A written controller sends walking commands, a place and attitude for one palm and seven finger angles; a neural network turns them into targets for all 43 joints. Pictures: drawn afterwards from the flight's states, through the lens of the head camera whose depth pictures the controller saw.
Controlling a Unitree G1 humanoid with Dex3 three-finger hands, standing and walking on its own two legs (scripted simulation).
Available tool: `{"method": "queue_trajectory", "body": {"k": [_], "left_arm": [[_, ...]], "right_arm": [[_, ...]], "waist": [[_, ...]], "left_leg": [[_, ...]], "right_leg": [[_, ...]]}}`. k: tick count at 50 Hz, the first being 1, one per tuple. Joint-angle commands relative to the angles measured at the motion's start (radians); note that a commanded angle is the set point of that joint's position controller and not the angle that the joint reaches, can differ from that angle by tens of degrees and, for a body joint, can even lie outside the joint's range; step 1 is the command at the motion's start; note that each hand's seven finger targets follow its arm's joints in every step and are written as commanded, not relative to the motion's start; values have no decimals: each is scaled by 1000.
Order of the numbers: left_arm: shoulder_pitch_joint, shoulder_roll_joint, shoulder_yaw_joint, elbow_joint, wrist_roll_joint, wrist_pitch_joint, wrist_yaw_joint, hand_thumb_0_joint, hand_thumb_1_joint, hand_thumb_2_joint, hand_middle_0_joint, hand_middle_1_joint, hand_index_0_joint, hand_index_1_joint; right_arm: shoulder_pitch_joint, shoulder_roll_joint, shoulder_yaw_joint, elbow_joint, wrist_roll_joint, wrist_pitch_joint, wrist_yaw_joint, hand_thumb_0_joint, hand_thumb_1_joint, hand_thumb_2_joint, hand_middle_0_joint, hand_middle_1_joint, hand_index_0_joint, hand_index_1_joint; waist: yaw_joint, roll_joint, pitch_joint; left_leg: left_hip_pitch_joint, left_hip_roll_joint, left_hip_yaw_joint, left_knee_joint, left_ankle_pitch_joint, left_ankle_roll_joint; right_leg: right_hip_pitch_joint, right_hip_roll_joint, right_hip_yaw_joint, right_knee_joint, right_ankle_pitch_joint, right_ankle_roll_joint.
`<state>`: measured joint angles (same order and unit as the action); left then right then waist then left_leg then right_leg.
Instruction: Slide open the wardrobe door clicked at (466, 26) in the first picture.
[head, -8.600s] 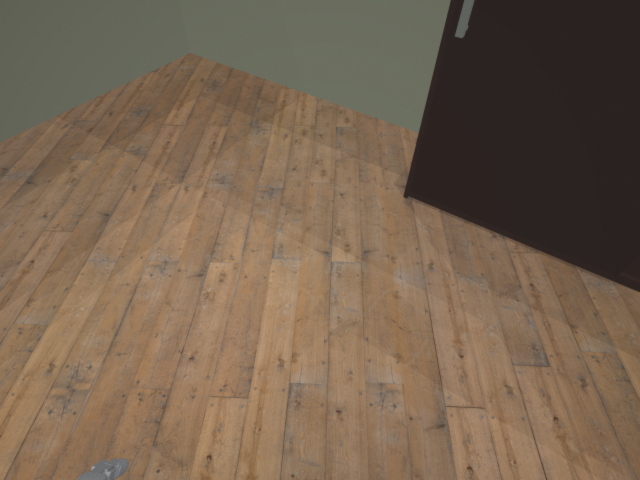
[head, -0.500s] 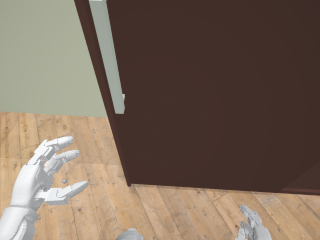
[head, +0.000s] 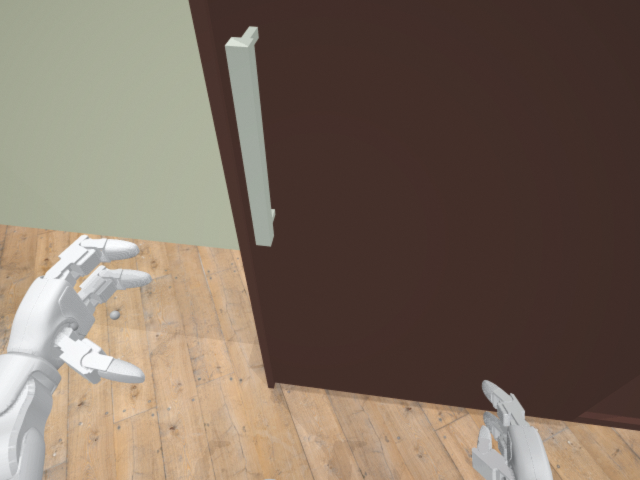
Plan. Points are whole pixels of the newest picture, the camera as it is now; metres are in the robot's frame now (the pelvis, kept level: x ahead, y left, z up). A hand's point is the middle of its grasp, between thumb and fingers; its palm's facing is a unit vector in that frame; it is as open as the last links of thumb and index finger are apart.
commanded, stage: raise the hand with hooked fingers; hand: left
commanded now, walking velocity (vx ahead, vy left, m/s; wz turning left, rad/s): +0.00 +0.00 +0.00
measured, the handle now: (259, 152) +0.49 +0.14 +0.17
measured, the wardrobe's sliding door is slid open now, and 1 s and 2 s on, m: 0.00 0.00 0.00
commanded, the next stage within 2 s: move the hooked fingers beside the handle in 0.76 s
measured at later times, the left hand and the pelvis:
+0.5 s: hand (118, 274) +0.29 +0.26 +0.14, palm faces -0.01 -1.00 -0.04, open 14.0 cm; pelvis +0.01 -0.01 +0.01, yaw -1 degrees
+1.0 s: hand (118, 268) +0.29 +0.26 +0.14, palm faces +0.01 -1.00 -0.03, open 13.9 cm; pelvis +0.01 -0.02 +0.01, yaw +0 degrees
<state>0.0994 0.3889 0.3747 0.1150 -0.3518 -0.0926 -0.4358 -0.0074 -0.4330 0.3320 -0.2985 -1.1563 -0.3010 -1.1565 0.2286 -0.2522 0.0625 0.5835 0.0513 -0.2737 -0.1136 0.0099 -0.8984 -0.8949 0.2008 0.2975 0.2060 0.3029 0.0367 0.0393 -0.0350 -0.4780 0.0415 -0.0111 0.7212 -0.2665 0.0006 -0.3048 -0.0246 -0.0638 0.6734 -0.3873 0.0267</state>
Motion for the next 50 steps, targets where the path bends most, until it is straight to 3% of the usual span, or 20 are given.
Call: {"method": "queue_trajectory", "body": {"k": [1,3,5,12,14,16,19,20,23,25,29,30,33,36,41,43,44,45,49,50], "left_arm": [[-252,251,122,-180,-33,-43,-20,0,-500,300,-300,-1200,-300,-1200],[-282,269,131,-164,-33,-35,-31,0,-500,300,-300,-1200,-300,-1200],[-296,290,147,-126,-38,-27,-42,0,-500,300,-300,-1200,-300,-1200],[-396,350,180,-98,-43,-8,-73,0,-500,300,-300,-1200,-300,-1200],[-378,339,173,-65,-42,2,-80,0,-500,300,-300,-1200,-300,-1200],[-333,314,166,-27,-53,12,-92,0,-500,300,-300,-1200,-300,-1200],[-340,313,160,-11,-53,26,-102,0,-500,300,-300,-1200,-300,-1200],[-342,322,166,-15,-53,24,-100,0,-500,300,-300,-1200,-300,-1200],[-394,342,176,-103,-42,5,-80,0,-500,300,-300,-1200,-300,-1200],[-377,372,211,-128,-40,-9,-63,0,-500,300,-300,-1200,-300,-1200],[-357,341,204,-96,-44,-13,-57,0,-500,300,-300,-1200,-300,-1200],[-354,342,203,-87,-43,-9,-58,0,-500,300,-300,-1200,-300,-1200],[-388,316,166,-90,-36,6,-65,0,-500,300,-300,-1200,-300,-1200],[-369,319,166,-71,-37,13,-70,0,-500,300,-300,-1200,-300,-1200],[-383,326,173,-84,-39,8,-71,0,-500,300,-300,-1200,-300,-1200],[-377,324,175,-67,-40,11,-72,0,-500,300,-300,-1200,-300,-1200],[-398,324,170,-58,-39,10,-73,0,-500,300,-300,-1200,-300,-1200],[-416,335,175,-39,-39,8,-71,0,-500,300,-300,-1200,-300,-1200],[-520,313,132,-24,-26,-3,-73,0,-500,300,-300,-1200,-300,-1200],[-524,308,123,-34,-28,-10,-72,0,-500,300,-300,-1200,-300,-1200]], "right_arm": [[-69,-139,-54,-135,8,-54,-19,0,-900,-900,200,300,200,300],[-71,-139,-52,-134,9,-53,-21,0,-900,-900,200,300,200,300],[-72,-141,-51,-126,9,-51,-22,0,-900,-900,200,300,200,300],[-73,-143,-50,-129,15,-52,-23,0,-900,-900,200,300,200,300],[-69,-142,-49,-130,16,-52,-22,0,-900,-900,200,300,200,300],[-62,-146,-55,-129,17,-52,-14,0,-900,-900,200,300,200,300],[-62,-151,-58,-134,20,-46,-8,0,-900,-900,200,300,200,300],[-60,-153,-61,-133,18,-45,-7,0,-900,-900,200,300,200,300],[-63,-146,-60,-145,18,-47,-8,0,-900,-900,200,300,200,300],[-61,-146,-60,-143,12,-49,-11,0,-900,-900,200,300,200,300],[-57,-141,-60,-134,15,-47,-14,0,-900,-900,200,300,200,300],[-54,-144,-61,-129,13,-45,-14,0,-900,-900,200,300,200,300],[-61,-141,-57,-132,17,-41,-17,0,-900,-900,200,300,200,300],[-58,-144,-60,-135,17,-37,-18,0,-900,-900,200,300,200,300],[-66,-140,-55,-135,16,-35,-16,0,-900,-900,200,300,200,300],[-67,-139,-55,-138,16,-32,-18,0,-900,-900,200,300,200,300],[-67,-142,-54,-133,17,-31,-19,0,-900,-900,200,300,200,300],[-60,-145,-56,-124,16,-27,-19,0,-900,-900,200,300,200,300],[-62,-142,-53,-123,18,-24,-27,0,-900,-900,200,300,200,300],[-61,-142,-54,-123,15,-26,-26,0,-900,-900,200,300,200,300]], "waist": [[-14,43,-152],[-11,69,-158],[-9,41,-134],[-6,62,-163],[-4,68,-160],[-1,0,-154],[-1,11,-136],[1,-25,-132],[0,61,-182],[9,57,-201],[2,55,-176],[5,23,-176],[-6,77,-155],[-5,13,-166],[0,56,-174],[-2,25,-165],[-6,32,-153],[-9,0,-150],[-25,57,-157],[-21,34,-173]], "left_leg": [[245,-35,-21,-153,47,23],[255,-37,-21,-161,42,22],[250,-38,-18,-161,46,25],[282,-45,-15,-175,76,27],[289,-46,-14,-180,85,27],[277,-45,-7,-171,115,31],[261,-47,-3,-169,107,28],[256,-44,1,-163,117,31],[297,-48,-1,-171,124,29],[308,-46,4,-166,148,32],[307,-46,6,-176,147,29],[304,-43,7,-174,162,31],[306,-46,6,-183,134,28],[305,-44,5,-181,144,31],[316,-47,5,-181,156,29],[310,-46,0,-186,140,29],[304,-47,1,-185,133,29],[300,-44,4,-181,135,30],[312,-48,-2,-184,113,27],[317,-46,0,-175,125,31]], "right_leg": [[-89,60,-8,-149,134,-36],[-85,60,-5,-156,127,-36],[-77,60,5,-178,131,-35],[-47,52,14,-192,170,-33],[-46,54,9,-192,182,-34],[-38,49,16,-191,232,-29],[-56,48,16,-186,226,-26],[-51,47,24,-190,236,-24],[-44,50,14,-179,228,-30],[-22,51,19,-180,253,-31],[-30,52,11,-181,272,-28],[-16,54,10,-181,286,-28],[-39,52,8,-186,258,-29],[-35,54,11,-189,273,-25],[-28,54,10,-186,285,-29],[-36,56,6,-189,266,-28],[-43,55,9,-192,261,-27],[-40,56,11,-195,263,-26],[-61,54,10,-193,233,-29],[-50,54,16,-193,246,-30]]}}
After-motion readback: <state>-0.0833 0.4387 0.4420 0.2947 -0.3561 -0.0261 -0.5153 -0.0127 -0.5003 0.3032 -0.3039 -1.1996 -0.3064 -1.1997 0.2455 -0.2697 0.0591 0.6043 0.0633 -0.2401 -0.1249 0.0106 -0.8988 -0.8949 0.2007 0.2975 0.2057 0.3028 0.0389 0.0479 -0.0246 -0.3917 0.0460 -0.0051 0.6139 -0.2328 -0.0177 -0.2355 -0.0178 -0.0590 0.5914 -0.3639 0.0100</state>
